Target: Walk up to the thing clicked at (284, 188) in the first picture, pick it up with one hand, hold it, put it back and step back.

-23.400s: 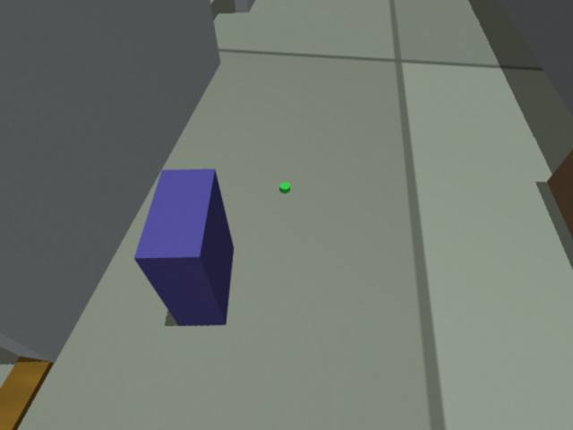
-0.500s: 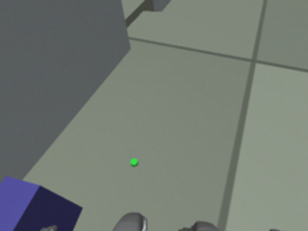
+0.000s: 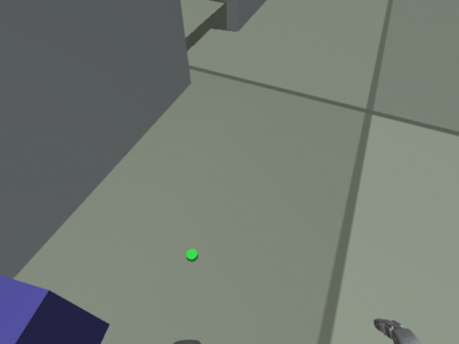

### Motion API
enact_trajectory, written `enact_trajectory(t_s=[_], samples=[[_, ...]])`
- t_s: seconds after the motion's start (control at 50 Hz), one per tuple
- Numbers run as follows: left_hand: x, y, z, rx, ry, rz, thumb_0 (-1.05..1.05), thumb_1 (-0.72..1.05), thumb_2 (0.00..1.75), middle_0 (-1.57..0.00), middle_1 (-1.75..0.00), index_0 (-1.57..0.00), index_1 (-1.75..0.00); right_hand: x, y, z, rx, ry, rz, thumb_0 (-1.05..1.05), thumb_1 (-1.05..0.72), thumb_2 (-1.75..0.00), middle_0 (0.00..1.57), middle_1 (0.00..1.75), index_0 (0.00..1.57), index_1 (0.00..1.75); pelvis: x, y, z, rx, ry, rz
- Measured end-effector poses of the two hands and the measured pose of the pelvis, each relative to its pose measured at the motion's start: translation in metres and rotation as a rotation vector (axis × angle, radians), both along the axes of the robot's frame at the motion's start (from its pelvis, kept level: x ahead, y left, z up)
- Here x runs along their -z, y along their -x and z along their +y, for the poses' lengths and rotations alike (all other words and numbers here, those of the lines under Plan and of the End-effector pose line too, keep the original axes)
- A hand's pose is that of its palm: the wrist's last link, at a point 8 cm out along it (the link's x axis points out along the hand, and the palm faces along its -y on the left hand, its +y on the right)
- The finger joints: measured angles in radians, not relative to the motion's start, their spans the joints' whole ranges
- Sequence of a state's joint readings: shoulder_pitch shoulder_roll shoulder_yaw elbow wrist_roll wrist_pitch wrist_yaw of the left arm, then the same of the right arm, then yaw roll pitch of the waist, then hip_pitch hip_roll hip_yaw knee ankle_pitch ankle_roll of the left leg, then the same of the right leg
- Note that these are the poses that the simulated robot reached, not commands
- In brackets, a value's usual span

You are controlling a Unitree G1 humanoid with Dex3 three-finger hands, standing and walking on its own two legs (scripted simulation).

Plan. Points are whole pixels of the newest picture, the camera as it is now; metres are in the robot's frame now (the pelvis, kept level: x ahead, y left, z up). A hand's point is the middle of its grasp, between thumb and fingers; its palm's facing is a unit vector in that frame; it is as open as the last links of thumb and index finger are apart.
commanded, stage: walk up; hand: left
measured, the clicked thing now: (192, 255) +0.55 +0.20 -0.75
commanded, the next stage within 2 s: stand in 0.82 s
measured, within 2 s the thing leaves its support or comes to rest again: neither
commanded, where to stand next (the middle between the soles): +0.11 -0.01 m, yaw -2 degrees
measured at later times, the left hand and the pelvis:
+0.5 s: hand out of the picture +0.09 +0.26 -0.14, palm faces -0.04 -0.94 -0.35, open 7.4 cm; pelvis +0.00 +0.00 +0.01, yaw +0 degrees
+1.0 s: hand out of the picture +0.10 +0.25 -0.14, palm faces -0.04 -0.94 -0.34, open 7.4 cm; pelvis +0.02 +0.00 +0.01, yaw +0 degrees
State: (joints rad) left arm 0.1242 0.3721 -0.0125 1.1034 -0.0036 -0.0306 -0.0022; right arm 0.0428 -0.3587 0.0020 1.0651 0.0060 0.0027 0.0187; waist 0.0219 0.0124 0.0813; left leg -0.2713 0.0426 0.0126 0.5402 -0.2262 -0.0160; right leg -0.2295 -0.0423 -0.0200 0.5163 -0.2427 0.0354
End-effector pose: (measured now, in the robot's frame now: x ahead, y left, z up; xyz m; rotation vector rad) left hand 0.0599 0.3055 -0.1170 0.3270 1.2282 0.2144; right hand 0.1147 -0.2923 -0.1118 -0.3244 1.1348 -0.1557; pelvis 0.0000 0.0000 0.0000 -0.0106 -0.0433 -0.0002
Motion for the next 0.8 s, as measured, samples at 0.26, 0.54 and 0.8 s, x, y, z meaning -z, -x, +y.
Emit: enact_trajectory(t_s=[0.26, 0.54, 0.8], samples=[[-0.013, -0.017, -0.001, 0.011, 0.000, -0.014, 0.01, 0.90, 0.90, -0.20, -0.30, -0.20, -0.30, -0.005, 0.013, -0.003, 0.041, -0.006, 0.039, 0.01, -0.91, -0.90, 0.21, 0.30, 0.20, 0.30, -0.010, 0.000, 0.002, 0.008, -0.007, -0.002], [-0.011, -0.024, -0.005, 0.024, 0.015, 0.006, 0.01, 0.90, 0.90, -0.20, -0.30, -0.20, -0.30, -0.001, 0.050, -0.005, 0.093, -0.003, 0.127, 0.01, -0.91, -0.90, 0.21, 0.30, 0.20, 0.30, -0.012, -0.005, 0.003, 0.008, -0.010, 0.009], [-0.011, -0.030, -0.009, 0.017, 0.016, 0.007, 0.01, 0.90, 0.90, -0.20, -0.30, -0.20, -0.30, 0.000, 0.039, -0.005, 0.091, -0.006, 0.117, 0.01, -0.91, -0.90, 0.21, 0.30, 0.20, 0.30, -0.013, -0.012, 0.002, 0.005, -0.009, 0.012]])
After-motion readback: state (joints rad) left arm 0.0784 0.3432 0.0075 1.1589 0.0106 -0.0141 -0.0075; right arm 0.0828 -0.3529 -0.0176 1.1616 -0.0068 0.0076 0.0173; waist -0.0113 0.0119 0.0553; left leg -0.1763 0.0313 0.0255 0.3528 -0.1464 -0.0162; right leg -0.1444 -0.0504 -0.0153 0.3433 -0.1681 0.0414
